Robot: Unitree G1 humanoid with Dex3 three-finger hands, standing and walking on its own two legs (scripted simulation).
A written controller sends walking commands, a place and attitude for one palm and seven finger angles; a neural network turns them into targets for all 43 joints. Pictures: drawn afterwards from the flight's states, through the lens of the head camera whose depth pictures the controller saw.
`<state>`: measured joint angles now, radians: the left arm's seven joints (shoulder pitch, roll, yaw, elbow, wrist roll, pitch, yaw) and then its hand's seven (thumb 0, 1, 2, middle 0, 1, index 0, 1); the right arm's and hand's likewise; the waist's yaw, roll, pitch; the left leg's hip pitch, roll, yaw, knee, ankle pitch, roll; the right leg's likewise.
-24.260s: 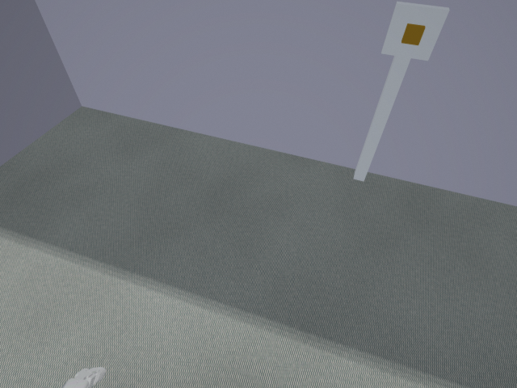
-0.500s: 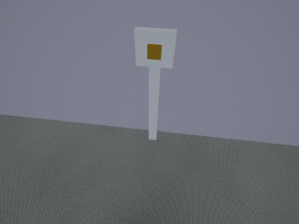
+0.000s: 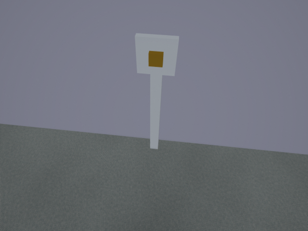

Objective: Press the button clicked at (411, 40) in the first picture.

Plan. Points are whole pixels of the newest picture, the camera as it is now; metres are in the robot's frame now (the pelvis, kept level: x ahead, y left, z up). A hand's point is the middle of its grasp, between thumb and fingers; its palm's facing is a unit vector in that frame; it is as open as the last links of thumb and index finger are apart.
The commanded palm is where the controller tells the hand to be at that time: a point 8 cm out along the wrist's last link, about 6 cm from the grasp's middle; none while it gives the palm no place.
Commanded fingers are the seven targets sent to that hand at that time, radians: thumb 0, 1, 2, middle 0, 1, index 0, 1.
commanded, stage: stand and wait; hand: left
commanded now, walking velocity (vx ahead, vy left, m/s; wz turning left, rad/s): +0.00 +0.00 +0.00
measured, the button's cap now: (156, 58) +0.78 +0.03 +0.03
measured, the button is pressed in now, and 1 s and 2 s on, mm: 0 0 0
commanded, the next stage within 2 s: none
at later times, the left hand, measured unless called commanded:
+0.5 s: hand out of the picture +0.01 +0.16 -0.18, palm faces +0.03 -0.98 -0.18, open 7.3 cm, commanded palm none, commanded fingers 0.00 0.90 0.90 -0.20 -0.30 -0.20 -0.30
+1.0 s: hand out of the picture +0.02 +0.16 -0.18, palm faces +0.03 -0.98 -0.19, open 7.3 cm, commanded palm none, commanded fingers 0.00 0.90 0.90 -0.20 -0.30 -0.20 -0.30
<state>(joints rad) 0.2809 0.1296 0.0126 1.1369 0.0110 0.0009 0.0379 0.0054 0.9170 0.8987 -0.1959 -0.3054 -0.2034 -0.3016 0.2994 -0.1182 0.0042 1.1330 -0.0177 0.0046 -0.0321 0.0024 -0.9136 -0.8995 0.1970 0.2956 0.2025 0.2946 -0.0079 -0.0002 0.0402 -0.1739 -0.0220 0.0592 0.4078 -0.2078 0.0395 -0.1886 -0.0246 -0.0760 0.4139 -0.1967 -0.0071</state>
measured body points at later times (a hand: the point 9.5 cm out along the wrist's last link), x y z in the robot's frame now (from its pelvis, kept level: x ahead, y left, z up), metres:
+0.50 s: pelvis +0.02 -0.01 +0.00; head +0.03 -0.01 +0.45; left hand +0.01 +0.21 -0.16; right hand +0.01 -0.22 -0.16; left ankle +0.01 +0.09 -0.74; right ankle +0.02 -0.11 -0.74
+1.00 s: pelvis +0.03 -0.01 +0.00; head +0.04 -0.01 +0.45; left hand +0.02 +0.21 -0.16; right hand +0.02 -0.23 -0.16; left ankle +0.01 +0.09 -0.74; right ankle +0.02 -0.11 -0.74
